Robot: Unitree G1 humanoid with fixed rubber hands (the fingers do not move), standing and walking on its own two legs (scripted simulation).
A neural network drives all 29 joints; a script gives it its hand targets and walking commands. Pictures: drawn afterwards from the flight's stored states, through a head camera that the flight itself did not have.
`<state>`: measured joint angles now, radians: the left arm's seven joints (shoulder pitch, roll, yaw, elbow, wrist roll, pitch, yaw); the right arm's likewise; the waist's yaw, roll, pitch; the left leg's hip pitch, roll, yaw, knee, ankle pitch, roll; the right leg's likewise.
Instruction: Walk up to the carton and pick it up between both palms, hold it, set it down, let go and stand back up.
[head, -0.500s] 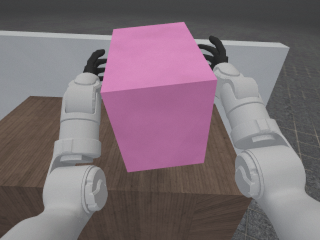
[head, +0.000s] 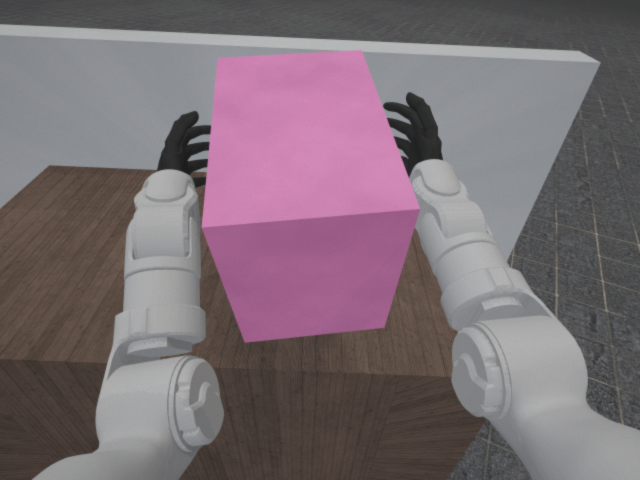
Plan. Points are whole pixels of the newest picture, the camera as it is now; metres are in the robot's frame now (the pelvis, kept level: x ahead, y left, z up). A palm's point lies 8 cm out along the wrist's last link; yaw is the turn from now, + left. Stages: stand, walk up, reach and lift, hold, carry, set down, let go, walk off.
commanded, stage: set down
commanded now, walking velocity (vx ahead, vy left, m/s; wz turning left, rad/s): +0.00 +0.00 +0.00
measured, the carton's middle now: (303, 196) +0.45 +0.05 +0.18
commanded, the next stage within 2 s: none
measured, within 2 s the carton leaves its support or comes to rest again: neither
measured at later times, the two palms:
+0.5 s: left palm (198, 191) +0.40 +0.17 +0.22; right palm (431, 172) +0.43 -0.11 +0.24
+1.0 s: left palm (211, 203) +0.41 +0.16 +0.20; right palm (435, 178) +0.44 -0.12 +0.22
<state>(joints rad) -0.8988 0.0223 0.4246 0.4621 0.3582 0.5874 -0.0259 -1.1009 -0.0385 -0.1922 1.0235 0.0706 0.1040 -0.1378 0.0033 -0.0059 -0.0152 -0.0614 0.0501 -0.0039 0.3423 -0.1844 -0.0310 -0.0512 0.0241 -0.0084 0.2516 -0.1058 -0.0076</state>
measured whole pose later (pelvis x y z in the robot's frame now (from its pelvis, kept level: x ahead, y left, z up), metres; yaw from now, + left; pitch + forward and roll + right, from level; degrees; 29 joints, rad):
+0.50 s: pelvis +0.00 +0.00 +0.00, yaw +0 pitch -5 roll -1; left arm -0.90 -0.03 0.42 0.54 0.36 0.52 0.05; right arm -1.09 -0.08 -0.21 1.09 0.05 0.05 -0.08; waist 0.00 -0.01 0.00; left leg -0.06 0.05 0.00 0.34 -0.19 -0.03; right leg -0.05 0.02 -0.01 0.25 -0.11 -0.01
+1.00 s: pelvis +0.01 +0.00 +0.00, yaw +0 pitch -5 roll -1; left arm -0.87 -0.09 0.45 0.55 0.36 0.48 0.10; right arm -1.09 -0.11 -0.24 1.14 0.02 0.04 -0.01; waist 0.00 -0.01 0.01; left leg -0.06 0.05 0.00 0.34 -0.20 -0.03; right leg -0.05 0.02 -0.01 0.25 -0.12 -0.01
